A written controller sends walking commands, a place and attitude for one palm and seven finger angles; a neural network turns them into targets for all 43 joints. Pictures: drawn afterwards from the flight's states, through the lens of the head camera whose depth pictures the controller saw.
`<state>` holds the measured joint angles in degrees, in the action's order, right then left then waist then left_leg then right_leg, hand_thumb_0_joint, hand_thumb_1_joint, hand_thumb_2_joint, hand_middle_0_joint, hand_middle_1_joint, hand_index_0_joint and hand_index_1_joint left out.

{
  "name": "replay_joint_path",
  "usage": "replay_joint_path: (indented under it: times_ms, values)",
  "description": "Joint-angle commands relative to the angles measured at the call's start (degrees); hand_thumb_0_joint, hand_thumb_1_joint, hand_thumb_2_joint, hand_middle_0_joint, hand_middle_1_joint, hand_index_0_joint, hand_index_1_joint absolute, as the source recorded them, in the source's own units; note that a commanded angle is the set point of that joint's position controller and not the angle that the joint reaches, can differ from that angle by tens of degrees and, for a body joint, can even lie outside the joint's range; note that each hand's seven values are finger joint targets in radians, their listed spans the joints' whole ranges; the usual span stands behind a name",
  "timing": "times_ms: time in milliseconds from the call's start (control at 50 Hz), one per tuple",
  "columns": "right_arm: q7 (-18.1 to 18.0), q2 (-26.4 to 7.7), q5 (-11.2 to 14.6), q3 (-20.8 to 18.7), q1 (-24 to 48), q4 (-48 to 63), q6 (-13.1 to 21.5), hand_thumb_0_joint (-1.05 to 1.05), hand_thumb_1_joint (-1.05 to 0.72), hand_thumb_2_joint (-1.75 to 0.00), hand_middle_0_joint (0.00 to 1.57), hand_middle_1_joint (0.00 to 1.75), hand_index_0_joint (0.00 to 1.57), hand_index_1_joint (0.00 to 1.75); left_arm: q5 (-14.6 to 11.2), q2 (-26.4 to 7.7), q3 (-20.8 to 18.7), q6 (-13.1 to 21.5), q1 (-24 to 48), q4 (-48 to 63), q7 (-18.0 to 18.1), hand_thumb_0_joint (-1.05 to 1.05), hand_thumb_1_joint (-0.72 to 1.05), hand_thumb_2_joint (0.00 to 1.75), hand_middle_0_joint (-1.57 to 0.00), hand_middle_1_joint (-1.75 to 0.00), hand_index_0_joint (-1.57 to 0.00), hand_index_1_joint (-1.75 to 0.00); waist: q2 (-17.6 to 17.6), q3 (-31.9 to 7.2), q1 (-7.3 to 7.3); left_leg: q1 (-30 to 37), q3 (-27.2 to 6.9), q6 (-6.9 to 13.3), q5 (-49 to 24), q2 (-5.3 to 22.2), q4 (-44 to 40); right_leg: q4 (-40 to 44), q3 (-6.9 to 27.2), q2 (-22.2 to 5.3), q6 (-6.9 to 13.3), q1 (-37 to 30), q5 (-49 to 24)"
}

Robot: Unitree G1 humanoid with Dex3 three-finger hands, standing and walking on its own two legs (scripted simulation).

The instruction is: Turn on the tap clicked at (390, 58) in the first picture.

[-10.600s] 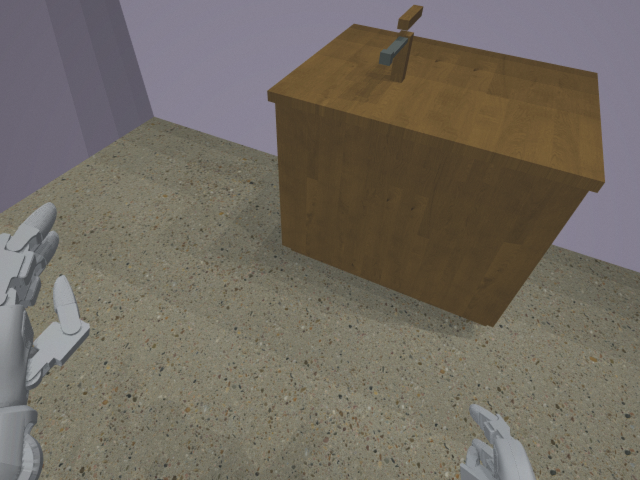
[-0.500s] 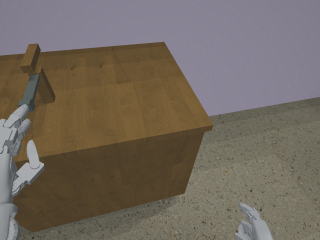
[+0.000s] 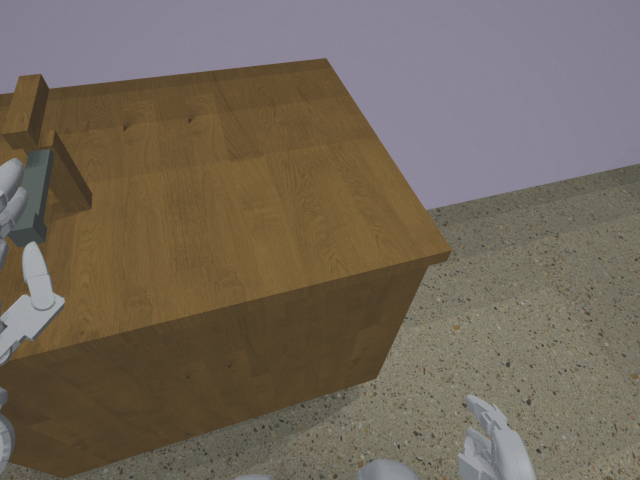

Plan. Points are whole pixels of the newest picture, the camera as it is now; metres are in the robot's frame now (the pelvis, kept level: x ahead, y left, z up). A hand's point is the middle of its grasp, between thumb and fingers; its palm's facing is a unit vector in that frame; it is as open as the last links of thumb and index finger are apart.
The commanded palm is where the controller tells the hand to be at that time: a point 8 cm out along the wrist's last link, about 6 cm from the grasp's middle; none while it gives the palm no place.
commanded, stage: shuffle to correct the standing spot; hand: left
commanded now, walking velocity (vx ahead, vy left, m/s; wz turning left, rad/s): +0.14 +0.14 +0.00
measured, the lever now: (26, 229) +0.35 +0.37 +0.11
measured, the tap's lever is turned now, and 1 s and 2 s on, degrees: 0 0 0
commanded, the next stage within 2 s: come to a stop and stand still in 0.12 s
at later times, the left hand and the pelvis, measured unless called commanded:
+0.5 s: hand (26, 257) +0.26 +0.28 +0.19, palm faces +0.41 -0.84 -0.36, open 7.4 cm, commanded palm +0.20 +0.33 +0.19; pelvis +0.04 +0.05 +0.00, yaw -1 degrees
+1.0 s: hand out of the picture +0.27 +0.34 +0.19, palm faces +0.44 -0.78 -0.44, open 7.4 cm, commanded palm +0.20 +0.35 +0.19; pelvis +0.04 +0.07 +0.01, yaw +0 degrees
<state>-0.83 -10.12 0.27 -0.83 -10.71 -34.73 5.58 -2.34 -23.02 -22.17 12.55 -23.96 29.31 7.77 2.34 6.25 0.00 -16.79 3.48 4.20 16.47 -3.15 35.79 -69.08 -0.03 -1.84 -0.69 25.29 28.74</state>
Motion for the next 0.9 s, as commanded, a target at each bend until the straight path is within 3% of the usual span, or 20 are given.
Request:
replay_joint_path:
  times_ms: [0, 120, 140, 160, 180, 200, 240, 300, 340, 380, 420, 440, 460, 500, 520, 560, 600, 660, 700, 880]
  values:
    - [-0.13, -8.61, 0.70, -2.36, 2.75, 7.50, 4.37, 0.00, -0.90, -0.90, 0.20, 0.30, 0.20, 0.30, -0.24, -8.76, -6.73, 4.85, -1.34, 13.91, 0.39, 0.00, 0.90, 0.90, -0.20, -0.30, -0.20, -0.30, -11.55, -10.23, 0.27, 3.57, -12.97, 7.65, -17.19, 12.79, -15.61, 9.14, -3.07, -1.69, 0.24, 1.18, -4.88]
    - [-1.09, -8.59, 0.55, -0.90, 2.92, 8.42, 3.01, 0.00, -0.90, -0.90, 0.20, 0.30, 0.20, 0.30, -1.15, -7.94, -7.39, 3.20, -4.62, 6.55, 0.21, 0.00, 0.90, 0.90, -0.20, -0.30, -0.20, -0.30, -5.54, -12.37, 0.76, -6.95, -10.42, 2.26, -4.20, 11.56, -11.33, 39.32, -6.49, -0.36, 0.81, -19.67, -12.87]
    - [-1.21, -8.54, 0.38, -0.91, 3.03, 8.42, 2.52, 0.00, -0.90, -0.90, 0.20, 0.30, 0.20, 0.30, -0.78, -8.81, -7.83, 3.10, -3.49, 5.40, 0.39, 0.00, 0.90, 0.90, -0.20, -0.30, -0.20, -0.30, 0.24, -13.47, 0.91, -12.57, -9.05, 0.86, 1.50, 9.39, -4.82, 44.44, -0.99, -3.98, 2.57, -26.54, -13.79]
    - [-1.11, -7.95, 0.15, -1.32, 2.66, 8.90, 1.95, 0.00, -0.90, -0.90, 0.20, 0.30, 0.20, 0.30, -0.40, -10.23, -8.41, 2.83, -2.49, 4.44, 0.55, 0.00, 0.90, 0.90, -0.20, -0.30, -0.20, -0.30, 12.63, -14.91, 0.85, -20.80, -4.38, -1.08, 8.85, 3.47, 10.56, 49.90, 17.96, -15.65, 8.01, -31.15, -8.92]
    - [-0.67, -9.13, 0.07, -1.68, 4.21, 9.69, 2.00, 0.00, -0.90, -0.90, 0.20, 0.30, 0.20, 0.30, -1.12, -9.44, -7.46, 2.81, -0.38, 3.98, 0.37, 0.00, 0.90, 0.90, -0.20, -0.30, -0.20, -0.30, 14.47, -11.19, 0.45, -24.23, -4.79, -2.86, 13.04, 1.59, 25.58, 54.81, 33.41, -26.40, 13.34, -26.22, -11.18]
    - [-0.07, -9.64, 0.00, -1.92, 2.99, 8.52, 1.98, 0.00, -0.90, -0.90, 0.20, 0.30, 0.20, 0.30, -1.54, -7.98, -6.39, 3.38, 3.13, 5.83, 0.38, 0.00, 0.90, 0.90, -0.20, -0.30, -0.20, -0.30, 10.00, -10.28, 0.16, -24.76, -7.86, -4.17, 11.00, 4.10, 32.20, 54.61, 29.72, -27.42, 14.61, -23.78, -12.03]
    - [0.25, -9.17, 0.33, -1.64, 2.57, 7.85, 2.14, 0.00, -0.90, -0.90, 0.20, 0.30, 0.20, 0.30, -0.62, -7.61, -5.29, 3.69, 3.41, 7.68, 0.27, 0.00, 0.90, 0.90, -0.20, -0.30, -0.20, -0.30, 4.84, -8.71, -0.18, -21.29, -9.45, -4.29, 6.78, 7.05, 30.81, 50.15, 20.01, -22.15, 13.14, -19.95, -25.13]
    - [-1.10, -6.19, -0.23, -0.06, 4.67, 7.47, 1.82, 0.00, -0.90, -0.90, 0.20, 0.30, 0.20, 0.30, 0.24, -8.41, -5.27, 4.52, 3.03, 11.87, 1.49, 0.00, 0.90, 0.90, -0.20, -0.30, -0.20, -0.30, 3.60, -10.31, 0.60, -7.44, -3.14, -3.58, 4.78, 6.60, 12.81, 45.25, 3.70, -15.30, 8.77, -14.05, -36.13]
    - [-2.09, -5.78, -0.63, -0.20, 5.09, 7.71, 3.05, 0.00, -0.90, -0.90, 0.20, 0.30, 0.20, 0.30, -0.03, -8.34, -5.17, 4.25, 3.81, 14.49, 2.26, 0.00, 0.90, 0.90, -0.20, -0.30, -0.20, -0.30, 4.54, -11.42, 1.19, -0.18, 2.35, -3.89, -0.56, 3.27, 1.14, 44.18, 0.87, -11.90, 7.32, -14.97, -33.58]
    - [-3.04, -6.28, -0.57, -1.05, 5.85, 7.39, 4.01, 0.00, -0.90, -0.90, 0.20, 0.30, 0.20, 0.30, -0.46, -9.27, -5.93, 3.68, 3.24, 16.57, 2.94, 0.00, 0.90, 0.90, -0.20, -0.30, -0.20, -0.30, -0.35, -11.61, 0.61, 9.00, 2.59, -4.26, -9.33, 2.24, -7.47, 39.58, 0.27, -9.60, 4.47, -12.48, -29.43]
    - [-3.35, -8.06, -0.13, -2.19, 4.67, 8.44, 4.20, 0.00, -0.90, -0.90, 0.20, 0.30, 0.20, 0.30, -0.77, -8.47, -5.69, 3.85, 3.16, 17.64, 2.98, 0.00, 0.90, 0.90, -0.20, -0.30, -0.20, -0.30, -8.44, -12.31, 1.32, 11.37, -6.74, -1.58, -19.04, 10.27, -9.81, 32.94, -1.97, -4.61, 1.26, -9.64, -20.78]
    - [-3.16, -8.87, 0.21, -2.34, 4.51, 9.00, 4.00, 0.00, -0.90, -0.90, 0.20, 0.30, 0.20, 0.30, -0.41, -8.60, -5.96, 3.71, 3.29, 17.60, 2.83, 0.00, 0.90, 0.90, -0.20, -0.30, -0.20, -0.30, -12.61, -12.29, 1.38, 9.64, -11.11, -0.01, -22.13, 14.24, -11.72, 30.64, -2.75, -1.86, 0.33, -8.83, -11.97]
    - [-2.85, -9.28, 0.65, -2.61, 4.33, 9.29, 3.94, 0.00, -0.90, -0.90, 0.20, 0.30, 0.20, 0.30, -0.40, -8.39, -6.06, 3.46, 3.59, 15.79, 2.44, 0.00, 0.90, 0.90, -0.20, -0.30, -0.20, -0.30, -11.98, -10.55, 1.39, 5.45, -12.16, 0.35, -20.02, 15.26, -13.54, 29.51, -2.57, -0.21, 0.41, -9.47, -5.01]
    - [-2.56, -7.83, 0.81, -1.49, 4.34, 8.78, 3.88, 0.00, -0.90, -0.90, 0.20, 0.30, 0.20, 0.30, -0.75, -6.92, -6.06, 2.13, 0.96, 10.56, 1.84, 0.00, 0.90, 0.90, -0.20, -0.30, -0.20, -0.30, -14.52, -6.62, 0.57, -1.64, -11.71, 0.97, -19.17, 14.70, -14.37, 33.10, -3.86, 0.05, -0.27, -13.47, -7.06]
    - [-2.27, -7.80, 0.88, -1.28, 4.23, 8.63, 4.00, 0.00, -0.90, -0.90, 0.20, 0.30, 0.20, 0.30, -0.34, -7.96, -7.48, 2.24, 1.71, 9.83, 1.74, 0.00, 0.90, 0.90, -0.20, -0.30, -0.20, -0.30, -13.59, -6.96, 1.06, -3.40, -9.34, -0.09, -16.57, 13.73, -13.29, 37.53, -3.55, -0.25, -0.01, -16.60, -11.34]
    - [-1.73, -7.48, 1.31, -1.42, 3.56, 8.91, 4.00, 0.00, -0.90, -0.90, 0.20, 0.30, 0.20, 0.30, -0.35, -6.11, -5.65, 2.01, 0.36, 9.08, 1.33, 0.00, 0.90, 0.90, -0.20, -0.30, -0.20, -0.30, -4.76, -9.16, 0.55, -2.82, -4.34, -2.96, -7.72, 8.84, -8.27, 43.60, -0.36, -1.93, 0.86, -18.91, -22.66]
    - [-1.73, -7.82, 1.08, -1.76, 2.82, 8.88, 3.64, 0.00, -0.90, -0.90, 0.20, 0.30, 0.20, 0.30, -1.09, -4.95, -3.75, 1.13, -1.39, 10.59, 1.06, 0.00, 0.90, 0.90, -0.20, -0.30, -0.20, -0.30, 0.26, -11.45, -0.26, 1.65, -2.07, -4.41, -8.23, 6.09, -4.90, 44.88, 1.46, -4.55, 2.28, -16.40, -24.44]
    - [-1.94, -7.52, 0.66, -0.97, 4.20, 9.15, 3.54, 0.00, -0.90, -0.90, 0.20, 0.30, 0.20, 0.30, -1.35, -6.07, -3.61, 0.11, 0.82, 12.97, 0.94, 0.00, 0.90, 0.90, -0.20, -0.30, -0.20, -0.30, -2.84, -10.34, -0.10, 2.92, -3.19, -4.73, -6.04, 6.61, -8.87, 45.09, 0.27, -3.71, 1.73, -13.40, -18.87]
    - [-2.58, -7.56, 0.45, -0.24, 5.26, 9.24, 3.55, 0.00, -0.90, -0.90, 0.20, 0.30, 0.20, 0.30, -1.26, -6.55, -3.89, -0.08, 1.53, 14.31, 1.15, 0.00, 0.90, 0.90, -0.20, -0.30, -0.20, -0.30, -9.24, -9.59, 0.21, 0.81, -6.56, -3.63, -4.13, 8.77, -14.61, 42.49, -2.61, -0.62, 0.24, -15.45, -17.57]
    - [-2.79, -7.04, 0.86, -0.24, 5.19, 8.86, 4.39, 0.00, -0.90, -0.90, 0.20, 0.30, 0.20, 0.30, -0.82, -6.57, -4.19, -0.56, 2.58, 13.70, 1.76, 0.00, 0.90, 0.90, -0.20, -0.30, -0.20, -0.30, -8.11, -11.97, 0.65, 2.46, -5.45, -3.69, -1.97, 8.34, -16.11, 45.92, -2.09, -0.19, 0.24, -19.91, -20.97]
